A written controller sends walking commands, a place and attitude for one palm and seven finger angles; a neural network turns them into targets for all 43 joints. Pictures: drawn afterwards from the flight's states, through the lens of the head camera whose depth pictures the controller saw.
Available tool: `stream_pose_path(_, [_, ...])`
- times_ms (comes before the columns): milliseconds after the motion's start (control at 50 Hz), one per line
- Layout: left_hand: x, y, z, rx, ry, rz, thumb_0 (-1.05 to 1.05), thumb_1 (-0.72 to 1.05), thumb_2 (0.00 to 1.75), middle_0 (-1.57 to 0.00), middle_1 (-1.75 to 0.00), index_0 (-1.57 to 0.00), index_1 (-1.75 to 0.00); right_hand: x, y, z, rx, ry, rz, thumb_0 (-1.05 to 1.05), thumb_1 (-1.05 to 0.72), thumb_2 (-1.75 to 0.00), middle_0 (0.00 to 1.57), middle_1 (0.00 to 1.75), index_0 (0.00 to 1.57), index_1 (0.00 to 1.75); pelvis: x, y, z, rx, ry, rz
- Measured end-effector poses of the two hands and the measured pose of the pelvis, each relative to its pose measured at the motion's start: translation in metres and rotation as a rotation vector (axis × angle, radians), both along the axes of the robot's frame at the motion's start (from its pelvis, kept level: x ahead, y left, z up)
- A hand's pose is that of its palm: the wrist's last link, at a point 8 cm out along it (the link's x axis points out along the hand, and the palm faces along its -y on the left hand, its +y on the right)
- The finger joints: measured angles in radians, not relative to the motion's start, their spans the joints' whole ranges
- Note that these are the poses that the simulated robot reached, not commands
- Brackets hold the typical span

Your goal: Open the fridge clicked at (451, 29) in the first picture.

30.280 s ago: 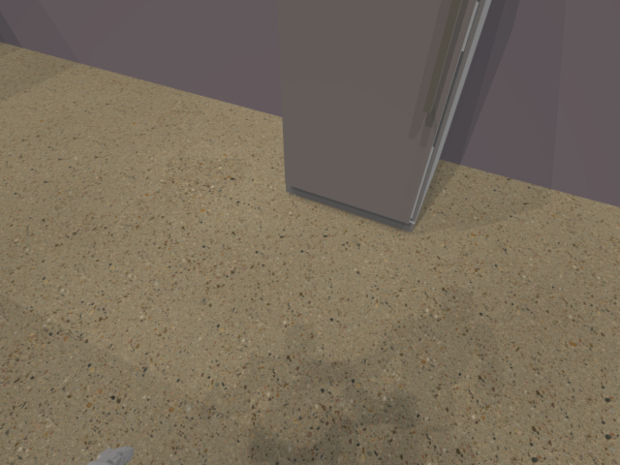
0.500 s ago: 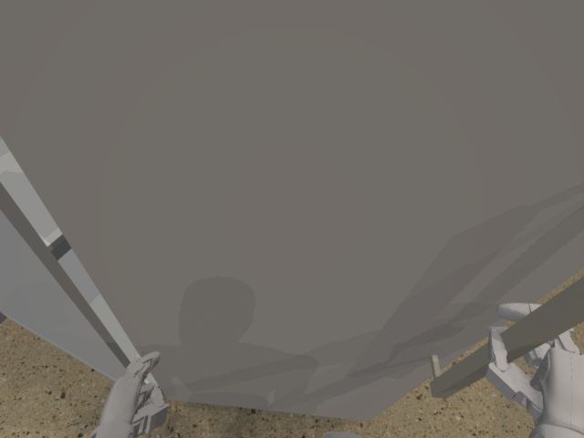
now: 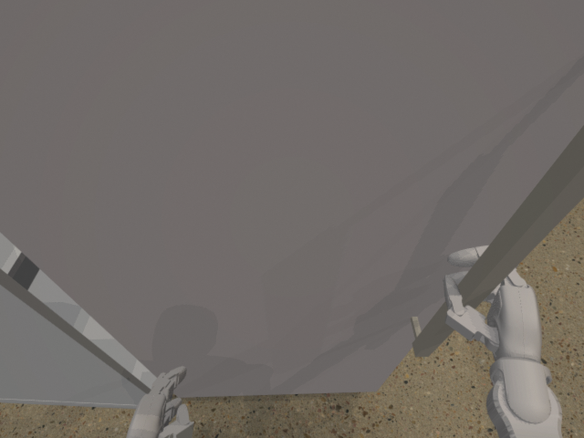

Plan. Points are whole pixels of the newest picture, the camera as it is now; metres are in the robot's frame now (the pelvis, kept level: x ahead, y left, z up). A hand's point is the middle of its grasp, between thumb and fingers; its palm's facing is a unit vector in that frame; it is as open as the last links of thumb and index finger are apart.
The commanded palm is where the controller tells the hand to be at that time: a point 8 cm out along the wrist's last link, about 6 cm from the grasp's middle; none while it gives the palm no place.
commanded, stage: stop walking and hold the door back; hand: right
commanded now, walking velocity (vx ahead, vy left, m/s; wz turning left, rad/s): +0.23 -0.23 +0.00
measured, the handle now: (475, 263) +0.30 -0.22 +0.11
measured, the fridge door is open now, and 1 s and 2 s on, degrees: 86 80 77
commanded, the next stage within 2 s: loosen the grip on the handle in 1.42 s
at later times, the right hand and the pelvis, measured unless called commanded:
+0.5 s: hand (439, 247) +0.34 -0.20 +0.07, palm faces +0.13 +0.97 -0.21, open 5.7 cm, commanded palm +0.28 -0.28 +0.07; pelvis -0.04 -0.03 -0.01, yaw +0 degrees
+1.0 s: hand (451, 273) +0.30 -0.21 +0.07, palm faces +0.05 +0.98 -0.17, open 5.9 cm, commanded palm +0.28 -0.28 +0.07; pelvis -0.02 -0.05 -0.01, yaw +5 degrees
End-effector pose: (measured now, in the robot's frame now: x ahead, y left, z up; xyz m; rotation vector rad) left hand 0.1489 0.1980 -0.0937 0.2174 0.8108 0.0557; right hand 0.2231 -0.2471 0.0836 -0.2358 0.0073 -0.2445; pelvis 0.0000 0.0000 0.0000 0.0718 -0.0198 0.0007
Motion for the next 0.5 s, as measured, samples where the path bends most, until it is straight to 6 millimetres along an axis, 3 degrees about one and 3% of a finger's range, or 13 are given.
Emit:
stream_pose_path(60, [0.004, 0.011, -0.019, -0.025, -0.020, -0.045, 0.01, 0.90, 0.89, -0.21, -0.30, -0.20, -0.30, 0.003, 0.000, -0.001, -0.071, -0.052, -0.044, -0.05, -0.57, -0.78, 0.42, 1.38, 0.43, 1.40, -0.017, 0.022, -0.020, -0.061, 0.008, -0.021])
stream_pose_path(120, [0.002, 0.030, -0.030, 0.001, -0.007, -0.048, 0.01, 0.90, 0.89, -0.21, -0.30, -0.20, -0.30, 0.009, 0.000, -0.001, -0.070, -0.032, -0.071, -0.07, -0.57, -0.77, 0.44, 1.38, 0.44, 1.40, -0.034, 0.026, -0.023, -0.053, -0.014, -0.048])
stream_pose_path(240, [-0.026, 0.069, -0.022, 0.066, 0.040, 0.050, 0.01, 0.90, 0.89, -0.20, -0.30, -0.20, -0.30, 0.035, -0.006, 0.002, -0.085, 0.037, -0.030, -0.12, -0.54, -0.75, 0.45, 1.39, 0.45, 1.40, -0.045, 0.019, -0.011, -0.103, 0.000, -0.071])
stream_pose_path(320, [-0.052, 0.084, -0.014, 0.134, 0.077, 0.109, 0.01, 0.91, 0.89, -0.20, -0.30, -0.20, -0.30, 0.059, -0.010, 0.001, -0.056, 0.040, 0.005, -0.13, -0.52, -0.76, 0.45, 1.40, 0.46, 1.40, -0.049, 0.008, -0.008, -0.109, 0.012, -0.078])
stream_pose_path(400, [-0.078, 0.083, -0.008, 0.200, 0.092, 0.171, 0.01, 0.91, 0.90, -0.20, -0.30, -0.20, -0.30, 0.082, -0.011, -0.002, 0.004, -0.020, 0.054, -0.08, -0.52, -0.76, 0.45, 1.40, 0.46, 1.40, -0.049, -0.013, -0.016, -0.085, 0.016, -0.063])
stream_pose_path(500, [-0.108, 0.052, 0.000, 0.151, 0.117, 0.259, 0.01, 0.91, 0.90, -0.20, -0.30, -0.20, -0.30, 0.092, -0.007, -0.002, 0.014, -0.057, 0.122, -0.03, -0.62, -0.77, 0.45, 1.40, 0.46, 1.40, -0.045, -0.026, -0.008, -0.059, 0.014, -0.008])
